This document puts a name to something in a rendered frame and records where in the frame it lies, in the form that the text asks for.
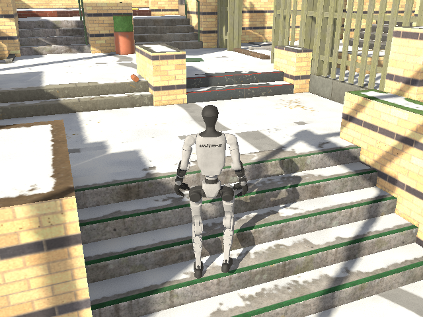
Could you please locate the right robot forearm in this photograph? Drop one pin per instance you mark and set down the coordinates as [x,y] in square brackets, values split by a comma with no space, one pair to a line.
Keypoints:
[241,175]

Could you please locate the left robot hand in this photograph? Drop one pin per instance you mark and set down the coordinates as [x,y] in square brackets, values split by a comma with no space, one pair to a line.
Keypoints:
[183,186]

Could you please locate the robot right upper arm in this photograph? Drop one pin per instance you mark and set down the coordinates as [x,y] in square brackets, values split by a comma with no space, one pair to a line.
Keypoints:
[234,151]

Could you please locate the left robot foot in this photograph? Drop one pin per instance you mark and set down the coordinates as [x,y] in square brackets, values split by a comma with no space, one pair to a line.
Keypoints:
[198,271]

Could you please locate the right robot hand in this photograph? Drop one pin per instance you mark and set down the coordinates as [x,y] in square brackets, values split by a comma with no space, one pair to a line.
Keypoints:
[238,186]

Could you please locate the left robot forearm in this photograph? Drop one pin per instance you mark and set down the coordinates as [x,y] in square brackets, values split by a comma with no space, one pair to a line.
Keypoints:
[180,175]

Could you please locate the left robot thigh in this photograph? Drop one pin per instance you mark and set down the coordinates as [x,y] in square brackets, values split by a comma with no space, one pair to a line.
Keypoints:
[195,196]

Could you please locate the robot left upper arm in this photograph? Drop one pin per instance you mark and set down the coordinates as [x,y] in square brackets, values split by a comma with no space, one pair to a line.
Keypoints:
[186,151]

